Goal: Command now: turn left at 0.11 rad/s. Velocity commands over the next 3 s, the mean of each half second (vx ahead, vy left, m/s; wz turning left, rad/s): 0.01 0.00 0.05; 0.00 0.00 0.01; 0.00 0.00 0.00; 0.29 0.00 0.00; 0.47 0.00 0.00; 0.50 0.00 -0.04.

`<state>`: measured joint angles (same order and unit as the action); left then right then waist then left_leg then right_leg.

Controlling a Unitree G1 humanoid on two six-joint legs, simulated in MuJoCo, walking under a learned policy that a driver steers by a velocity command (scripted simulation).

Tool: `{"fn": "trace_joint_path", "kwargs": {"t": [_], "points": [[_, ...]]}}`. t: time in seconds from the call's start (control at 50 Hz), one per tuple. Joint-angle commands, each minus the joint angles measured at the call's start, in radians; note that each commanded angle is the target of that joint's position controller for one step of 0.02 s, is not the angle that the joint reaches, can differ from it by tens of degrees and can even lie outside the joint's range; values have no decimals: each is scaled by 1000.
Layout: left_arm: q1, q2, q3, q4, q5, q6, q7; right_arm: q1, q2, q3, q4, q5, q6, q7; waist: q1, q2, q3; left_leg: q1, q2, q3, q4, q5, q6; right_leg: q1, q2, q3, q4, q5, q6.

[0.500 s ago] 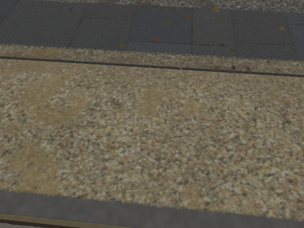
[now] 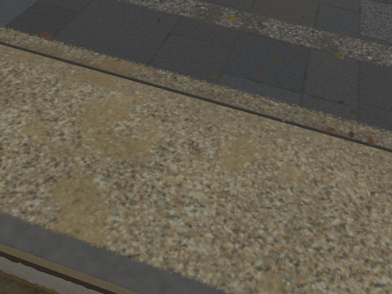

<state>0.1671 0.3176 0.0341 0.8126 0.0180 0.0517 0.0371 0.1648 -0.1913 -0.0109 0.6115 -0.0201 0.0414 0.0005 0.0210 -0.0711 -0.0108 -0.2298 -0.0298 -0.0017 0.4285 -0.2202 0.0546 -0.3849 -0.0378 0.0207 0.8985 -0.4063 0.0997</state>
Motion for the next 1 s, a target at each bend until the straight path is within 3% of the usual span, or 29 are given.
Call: {"fn": "trace_joint_path", "kwargs": {"t": [0.02, 0.08, 0.1, 0.12, 0.14, 0.16, 0.18, 0.22, 0.32, 0.44, 1.0], "points": [[-58, 30, -8, -76, 0, -9, 0, -31, -126, -36, -56, 7, -3, -24, -22, 212, -79, 143, 233, -167, -73, 581, 154, 36, -16, 15, -181, -4, -7], [-15, 21, -21, -51, 4, -15, -16, -29, -120, -28, -38, 9, 15, -32, -11, 210, -89, 164, 223, -207, -85, 480, 143, 138, -19, 4, -421, 116, -26], [6, 24, -26, -38, 16, -18, -19, -23, -122, -26, -23, 13, 16, -30, 4, 194, -76, 138, 208, -200, -90, 471, 115, 208, -33, 21, -532, 280, -44], [7, 58, -23, -35, 28, -18, -20, -4, -134, -29, -12, 17, 11, -27, -9, 164, -63, 126, 179, -179, -82, 471, 82, 249, -59, 49, -562, 393, -66], [8, 97, -20, -37, 26, -16, -19, 19, -153, -36, -7, 12, 5, -25, -39, 102, -61, 115, 139, -155, -89, 401, 64, 274, -78, 51, -548, 467, -93], [6, 106, -18, -18, 4, -14, -19, 24, -159, -39, -10, 2, 3, -24, -55, 45, -48, 116, 116, -144, -140, 313, 50, 249, -66, 45, -533, 393, -127], [3, 81, -22, -8, -11, -14, -20, -14, -162, -39, -6, -5, 4, -27, -28, 45, -26, 119, 100, -125, -141, 255, 39, 228, -62, 50, -567, 322, -137], [-8, 58, -27, 13, -5, -17, -16, -53, -146, -39, -5, 0, 9, -34, -22, 30, -17, 129, 94, -108, -144, 231, 34, 221, -58, 55, -608, 304, -130], [0, 46, -31, 47, -3, -22, -7, -34, -137, -42, 32, -2, 15, -30, -18, 49, -17, 123, 82, -93, -180, 169, 25, 244, -47, 48, -634, 254, -130], [0, 47, -37, 78, 0, -24, 7, -5, -152, -47, 88, 2, 8, -34, -16, 60, -7, 111, 80, -83, -197, 148, 11, 248, -41, 51, -649, 259, -147], [54, 47, -43, 185, -5, -29, 4, 39, -163, -41, 312, 7, 3, -50, -10, 73, 10, 128, 89, -53, -214, 192, -18, 279, -12, 62, -693, 357, -177]]}}
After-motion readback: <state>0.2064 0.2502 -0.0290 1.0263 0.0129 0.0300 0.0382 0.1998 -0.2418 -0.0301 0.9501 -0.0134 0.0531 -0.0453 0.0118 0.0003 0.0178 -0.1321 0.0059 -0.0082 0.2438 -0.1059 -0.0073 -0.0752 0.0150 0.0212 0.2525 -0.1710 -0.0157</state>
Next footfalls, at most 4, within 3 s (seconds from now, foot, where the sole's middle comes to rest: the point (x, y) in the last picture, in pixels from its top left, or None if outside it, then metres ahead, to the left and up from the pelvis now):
0.12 right None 0.00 -0.15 -0.78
2.36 right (237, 258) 0.66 -0.18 -0.78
2.90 left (173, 208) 0.85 0.07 -0.78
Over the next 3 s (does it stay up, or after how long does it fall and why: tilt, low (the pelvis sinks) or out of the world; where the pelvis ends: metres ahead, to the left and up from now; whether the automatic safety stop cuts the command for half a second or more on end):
stays up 0.76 -0.02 0.00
